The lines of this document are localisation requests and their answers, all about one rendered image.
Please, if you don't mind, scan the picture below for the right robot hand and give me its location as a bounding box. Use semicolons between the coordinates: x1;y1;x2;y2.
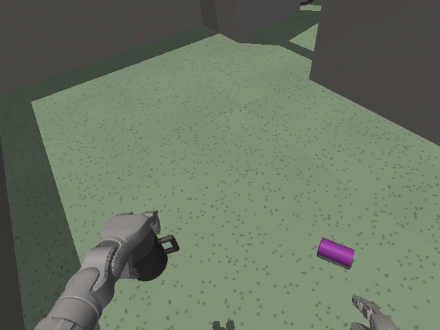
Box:
350;296;397;330

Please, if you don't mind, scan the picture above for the left robot arm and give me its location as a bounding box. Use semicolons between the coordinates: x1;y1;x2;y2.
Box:
34;236;131;330

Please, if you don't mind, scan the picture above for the left robot hand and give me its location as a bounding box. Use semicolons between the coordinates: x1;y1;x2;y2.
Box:
100;210;161;279

